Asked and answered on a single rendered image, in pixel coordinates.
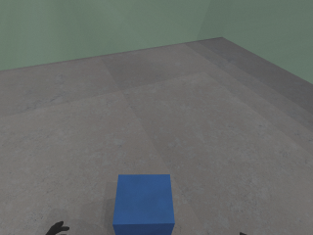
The carton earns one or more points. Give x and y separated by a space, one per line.
143 205

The left robot hand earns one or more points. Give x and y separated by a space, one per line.
57 228

